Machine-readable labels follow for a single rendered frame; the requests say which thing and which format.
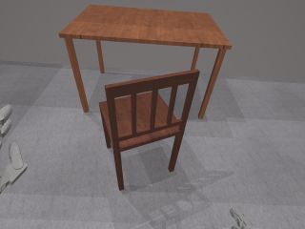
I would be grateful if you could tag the left robot hand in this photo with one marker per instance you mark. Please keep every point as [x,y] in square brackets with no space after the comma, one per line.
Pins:
[16,168]

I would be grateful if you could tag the table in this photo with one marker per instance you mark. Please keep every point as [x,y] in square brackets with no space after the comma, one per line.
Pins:
[145,26]

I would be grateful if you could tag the chair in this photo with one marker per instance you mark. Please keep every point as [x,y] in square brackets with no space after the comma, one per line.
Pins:
[140,119]

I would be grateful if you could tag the right robot hand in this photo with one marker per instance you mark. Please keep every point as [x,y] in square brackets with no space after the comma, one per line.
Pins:
[242,221]

